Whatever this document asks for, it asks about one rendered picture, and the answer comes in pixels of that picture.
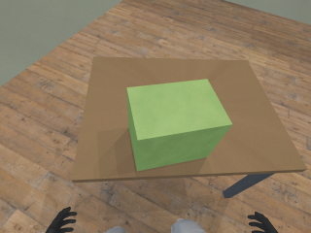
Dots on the table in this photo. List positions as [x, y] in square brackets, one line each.
[257, 144]

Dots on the carton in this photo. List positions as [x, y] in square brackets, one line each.
[171, 123]

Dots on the robot right hand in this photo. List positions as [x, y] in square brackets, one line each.
[264, 225]

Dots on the robot left hand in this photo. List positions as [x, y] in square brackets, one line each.
[60, 221]

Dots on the right robot thigh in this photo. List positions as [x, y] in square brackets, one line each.
[186, 226]

